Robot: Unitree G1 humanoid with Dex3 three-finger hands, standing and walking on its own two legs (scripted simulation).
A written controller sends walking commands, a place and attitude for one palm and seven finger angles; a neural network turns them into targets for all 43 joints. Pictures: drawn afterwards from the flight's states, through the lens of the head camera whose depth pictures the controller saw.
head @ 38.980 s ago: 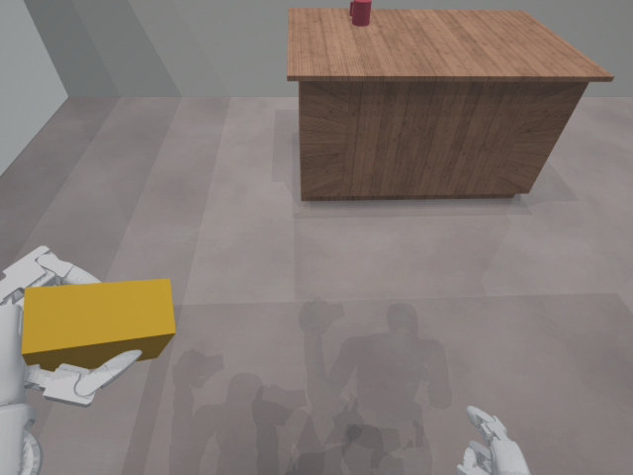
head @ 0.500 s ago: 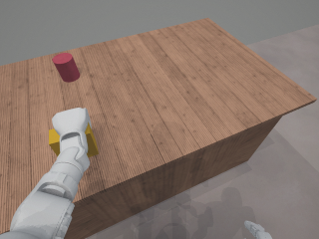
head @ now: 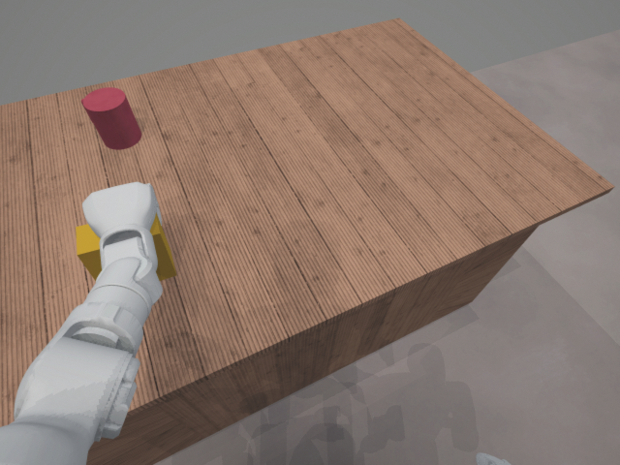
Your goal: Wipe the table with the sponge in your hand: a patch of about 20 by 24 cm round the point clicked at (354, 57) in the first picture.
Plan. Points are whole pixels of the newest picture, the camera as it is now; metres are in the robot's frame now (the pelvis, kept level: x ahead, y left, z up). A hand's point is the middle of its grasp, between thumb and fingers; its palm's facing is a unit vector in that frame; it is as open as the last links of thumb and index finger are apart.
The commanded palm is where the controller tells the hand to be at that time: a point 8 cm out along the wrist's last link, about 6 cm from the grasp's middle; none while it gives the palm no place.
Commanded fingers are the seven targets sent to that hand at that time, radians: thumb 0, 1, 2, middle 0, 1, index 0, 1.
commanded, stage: wipe forward along the third lane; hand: left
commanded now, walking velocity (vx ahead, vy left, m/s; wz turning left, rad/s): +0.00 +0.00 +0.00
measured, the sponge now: (133, 260) +0.41 +0.28 -0.03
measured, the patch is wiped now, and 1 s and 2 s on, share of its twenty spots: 0.95 1.00 1.00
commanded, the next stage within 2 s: wipe back along the third lane in 0.16 s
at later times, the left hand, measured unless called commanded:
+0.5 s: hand (129, 222) +0.45 +0.28 +0.01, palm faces -0.07 +0.00 -1.00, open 9.3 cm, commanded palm +0.41 +0.25 +0.05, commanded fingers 0.00 0.10 1.30 -1.20 -1.60 -1.20 -1.60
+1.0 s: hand (137, 250) +0.40 +0.25 +0.01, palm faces -0.04 -0.03 -1.00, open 9.3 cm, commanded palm +0.35 +0.23 +0.05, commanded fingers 0.00 0.10 1.30 -1.20 -1.60 -1.20 -1.60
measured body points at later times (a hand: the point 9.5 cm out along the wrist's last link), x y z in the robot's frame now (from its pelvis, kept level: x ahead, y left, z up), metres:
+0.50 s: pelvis +0.01 +0.02 +0.00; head +0.07 +0.04 +0.44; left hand +0.45 +0.28 +0.07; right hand +0.06 -0.24 -0.13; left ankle +0.00 +0.08 -0.72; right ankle +0.01 -0.09 -0.72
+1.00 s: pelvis +0.03 +0.02 +0.01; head +0.05 +0.03 +0.46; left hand +0.40 +0.25 +0.07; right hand +0.21 -0.20 -0.10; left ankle +0.00 +0.08 -0.72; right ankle +0.01 -0.09 -0.72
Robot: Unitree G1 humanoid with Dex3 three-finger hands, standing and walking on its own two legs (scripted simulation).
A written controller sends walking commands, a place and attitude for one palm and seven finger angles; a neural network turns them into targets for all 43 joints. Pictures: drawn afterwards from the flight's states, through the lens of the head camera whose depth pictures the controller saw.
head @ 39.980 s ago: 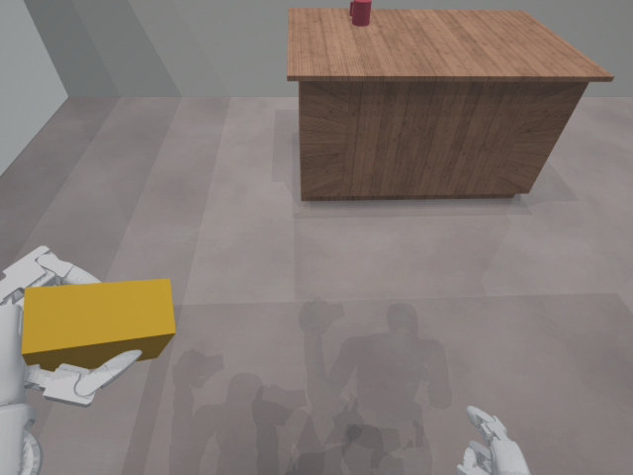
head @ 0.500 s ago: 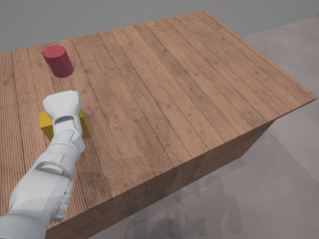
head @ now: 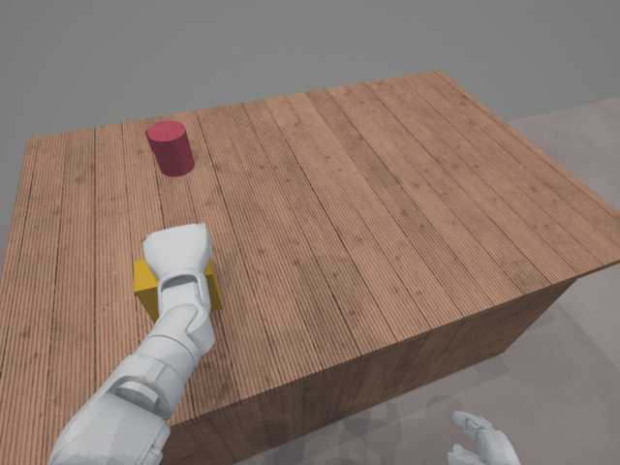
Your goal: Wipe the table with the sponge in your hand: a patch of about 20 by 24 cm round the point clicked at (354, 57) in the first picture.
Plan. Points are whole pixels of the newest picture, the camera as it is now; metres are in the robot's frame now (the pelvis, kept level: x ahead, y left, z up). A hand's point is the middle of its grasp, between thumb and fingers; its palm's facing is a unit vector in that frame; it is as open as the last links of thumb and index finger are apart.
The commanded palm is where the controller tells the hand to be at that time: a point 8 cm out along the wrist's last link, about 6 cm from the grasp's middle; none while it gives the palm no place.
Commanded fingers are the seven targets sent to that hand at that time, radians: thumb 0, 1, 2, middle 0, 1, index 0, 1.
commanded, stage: wipe back along the third lane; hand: left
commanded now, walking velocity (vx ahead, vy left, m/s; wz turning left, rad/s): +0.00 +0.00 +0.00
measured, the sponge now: (183, 293) +0.37 +0.24 -0.04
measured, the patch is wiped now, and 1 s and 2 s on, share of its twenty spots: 1.00 1.00 1.00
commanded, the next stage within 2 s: slide back across to the middle lane in 0.96 s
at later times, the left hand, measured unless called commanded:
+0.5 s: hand (195, 312) +0.31 +0.19 +0.01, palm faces -0.04 -0.04 -1.00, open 9.3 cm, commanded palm +0.27 +0.18 +0.04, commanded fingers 0.00 0.10 1.30 -1.20 -1.60 -1.20 -1.60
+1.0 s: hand (203, 339) +0.27 +0.17 +0.01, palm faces -0.03 -0.05 -1.00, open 9.3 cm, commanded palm +0.22 +0.16 +0.03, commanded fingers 0.00 0.10 1.30 -1.20 -1.60 -1.20 -1.60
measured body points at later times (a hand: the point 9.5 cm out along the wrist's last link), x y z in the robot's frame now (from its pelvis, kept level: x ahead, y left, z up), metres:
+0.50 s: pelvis -0.02 -0.02 +0.01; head -0.02 -0.04 +0.46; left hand +0.31 +0.19 +0.06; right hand +0.17 -0.26 -0.09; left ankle -0.02 +0.05 -0.72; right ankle -0.02 -0.12 -0.72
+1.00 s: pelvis -0.02 -0.04 +0.01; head -0.04 -0.06 +0.45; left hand +0.27 +0.17 +0.06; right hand +0.19 -0.26 -0.09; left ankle -0.02 +0.05 -0.72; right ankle -0.02 -0.12 -0.72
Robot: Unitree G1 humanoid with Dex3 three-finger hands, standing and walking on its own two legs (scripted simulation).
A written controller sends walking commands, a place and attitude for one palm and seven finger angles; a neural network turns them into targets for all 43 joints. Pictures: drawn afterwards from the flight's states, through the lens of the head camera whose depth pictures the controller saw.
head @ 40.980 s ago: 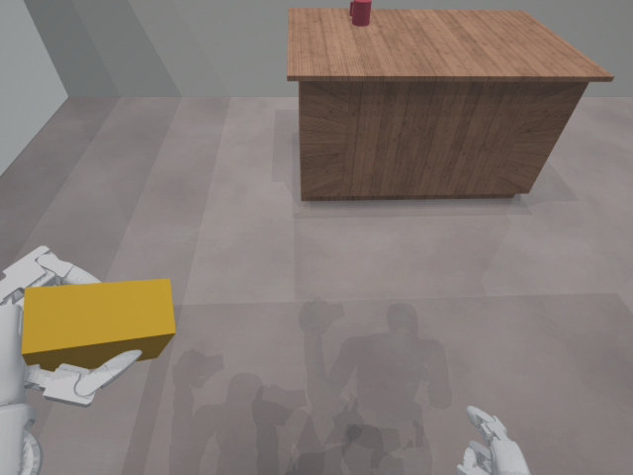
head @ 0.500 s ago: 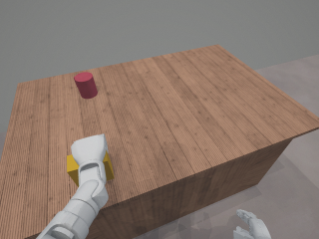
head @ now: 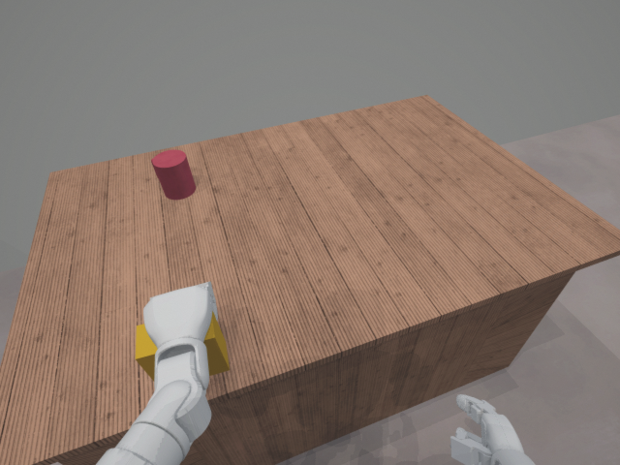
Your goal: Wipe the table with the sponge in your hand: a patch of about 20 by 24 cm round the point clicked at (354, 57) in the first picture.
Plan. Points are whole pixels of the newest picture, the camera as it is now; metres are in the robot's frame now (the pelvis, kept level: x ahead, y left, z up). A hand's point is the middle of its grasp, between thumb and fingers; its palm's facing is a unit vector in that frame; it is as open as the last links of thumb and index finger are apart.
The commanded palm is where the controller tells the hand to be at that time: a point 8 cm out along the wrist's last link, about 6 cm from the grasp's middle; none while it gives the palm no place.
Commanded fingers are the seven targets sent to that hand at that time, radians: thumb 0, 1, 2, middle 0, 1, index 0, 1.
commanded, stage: slide back across to the middle lane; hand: left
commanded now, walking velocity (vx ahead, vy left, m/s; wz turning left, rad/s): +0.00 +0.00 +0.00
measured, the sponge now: (188, 354) +0.28 +0.23 -0.05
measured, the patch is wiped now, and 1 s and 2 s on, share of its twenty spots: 1.00 1.00 1.00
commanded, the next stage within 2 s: wipe forward along the middle lane in 0.70 s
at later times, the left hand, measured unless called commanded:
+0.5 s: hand (161, 357) +0.25 +0.24 +0.00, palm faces -0.04 -0.11 -0.99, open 9.2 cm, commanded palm +0.21 +0.25 +0.05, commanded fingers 0.00 0.10 1.30 -1.20 -1.60 -1.20 -1.60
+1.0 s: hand (133, 362) +0.24 +0.28 +0.00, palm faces -0.06 -0.08 -1.00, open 9.2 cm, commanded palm +0.22 +0.28 +0.04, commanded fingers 0.00 0.10 1.30 -1.20 -1.60 -1.20 -1.60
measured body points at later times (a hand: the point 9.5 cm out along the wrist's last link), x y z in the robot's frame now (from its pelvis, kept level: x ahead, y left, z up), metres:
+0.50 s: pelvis +0.00 +0.00 +0.01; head -0.03 -0.03 +0.45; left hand +0.25 +0.25 +0.06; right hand +0.23 -0.22 -0.07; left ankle +0.00 +0.09 -0.73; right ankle +0.01 -0.08 -0.73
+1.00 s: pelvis -0.01 +0.00 +0.00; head -0.02 -0.02 +0.45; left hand +0.24 +0.28 +0.06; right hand +0.20 -0.23 -0.09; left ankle +0.00 +0.09 -0.73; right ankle +0.01 -0.08 -0.73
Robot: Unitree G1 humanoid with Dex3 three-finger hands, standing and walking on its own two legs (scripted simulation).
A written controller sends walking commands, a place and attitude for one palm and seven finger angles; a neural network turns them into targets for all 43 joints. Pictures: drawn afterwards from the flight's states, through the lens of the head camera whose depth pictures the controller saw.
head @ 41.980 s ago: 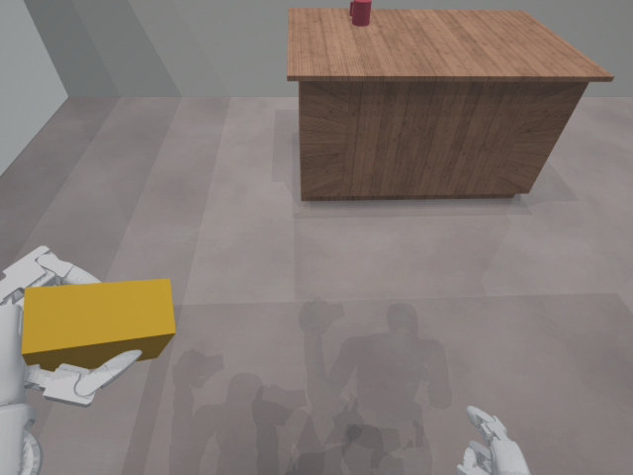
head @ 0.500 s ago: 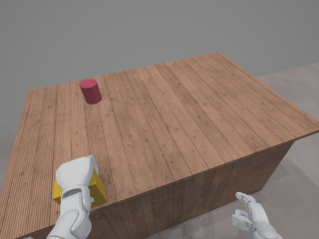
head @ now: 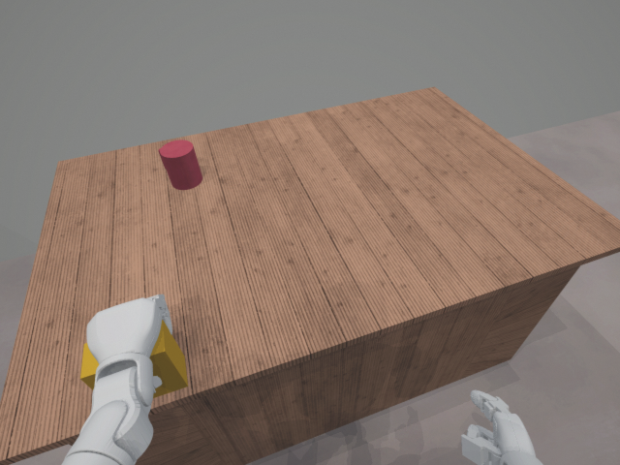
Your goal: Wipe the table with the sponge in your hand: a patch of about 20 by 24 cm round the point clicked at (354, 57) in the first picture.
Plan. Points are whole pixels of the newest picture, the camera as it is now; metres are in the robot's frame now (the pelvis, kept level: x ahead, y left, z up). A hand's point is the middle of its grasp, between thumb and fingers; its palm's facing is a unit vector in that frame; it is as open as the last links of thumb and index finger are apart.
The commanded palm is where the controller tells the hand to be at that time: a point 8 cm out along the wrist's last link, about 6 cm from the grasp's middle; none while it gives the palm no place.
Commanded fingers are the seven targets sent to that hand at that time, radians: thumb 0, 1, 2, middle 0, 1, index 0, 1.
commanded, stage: wipe forward along the middle lane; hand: left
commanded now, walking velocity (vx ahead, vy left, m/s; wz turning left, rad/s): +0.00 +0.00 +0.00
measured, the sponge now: (143, 371) +0.24 +0.29 -0.05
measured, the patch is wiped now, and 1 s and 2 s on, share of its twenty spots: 1.00 1.00 1.00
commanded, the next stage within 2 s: slide back across to the first lane in 1.42 s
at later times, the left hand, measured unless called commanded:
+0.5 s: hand (145, 309) +0.32 +0.31 +0.00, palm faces -0.08 -0.01 -1.00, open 9.2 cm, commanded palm +0.30 +0.30 +0.02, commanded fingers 0.00 0.10 1.30 -1.20 -1.60 -1.20 -1.60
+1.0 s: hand (140, 277) +0.37 +0.34 +0.00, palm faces -0.12 +0.00 -0.99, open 9.3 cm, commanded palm +0.36 +0.33 +0.03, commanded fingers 0.00 0.10 1.30 -1.20 -1.60 -1.20 -1.60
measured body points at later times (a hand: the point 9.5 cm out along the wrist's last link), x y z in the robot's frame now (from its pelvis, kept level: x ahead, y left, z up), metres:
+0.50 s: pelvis +0.00 +0.00 -0.01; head +0.02 -0.02 +0.44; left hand +0.32 +0.30 +0.05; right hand +0.16 -0.24 -0.13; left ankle +0.01 +0.09 -0.73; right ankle +0.02 -0.08 -0.73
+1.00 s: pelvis +0.00 +0.00 -0.02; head +0.05 +0.00 +0.43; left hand +0.38 +0.34 +0.05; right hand +0.12 -0.26 -0.14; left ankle +0.01 +0.09 -0.73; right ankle +0.02 -0.08 -0.73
